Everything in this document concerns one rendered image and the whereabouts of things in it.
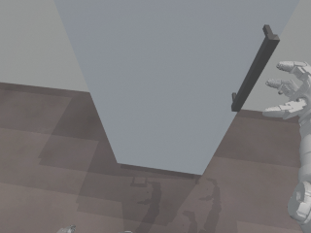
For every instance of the robot right forearm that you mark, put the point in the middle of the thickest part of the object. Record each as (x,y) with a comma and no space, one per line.
(304,173)

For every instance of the fridge door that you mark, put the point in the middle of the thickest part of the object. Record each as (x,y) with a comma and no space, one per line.
(161,73)

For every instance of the robot right upper arm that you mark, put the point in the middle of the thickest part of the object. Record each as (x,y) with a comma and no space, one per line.
(299,206)

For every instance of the handle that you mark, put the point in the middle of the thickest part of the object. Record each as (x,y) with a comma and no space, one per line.
(266,49)

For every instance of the robot right hand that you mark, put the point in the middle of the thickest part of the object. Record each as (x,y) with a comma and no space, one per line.
(292,108)

